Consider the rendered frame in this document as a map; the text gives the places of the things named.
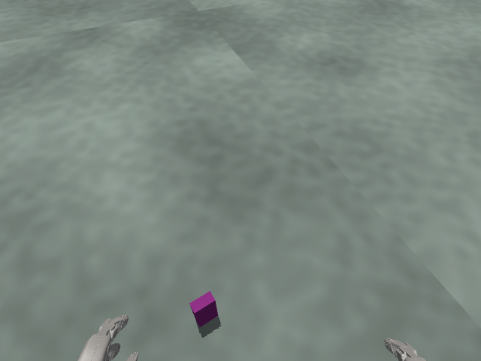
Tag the carton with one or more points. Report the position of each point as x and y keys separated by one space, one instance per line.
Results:
x=204 y=308

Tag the left robot hand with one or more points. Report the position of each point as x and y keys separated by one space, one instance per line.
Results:
x=99 y=347

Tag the right robot hand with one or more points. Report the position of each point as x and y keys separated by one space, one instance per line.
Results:
x=403 y=351

